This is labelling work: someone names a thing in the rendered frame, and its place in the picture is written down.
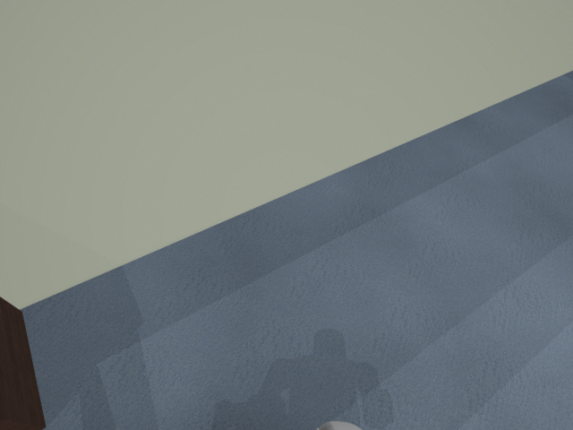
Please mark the cupboard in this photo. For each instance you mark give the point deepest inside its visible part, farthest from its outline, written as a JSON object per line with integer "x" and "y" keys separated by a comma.
{"x": 20, "y": 405}

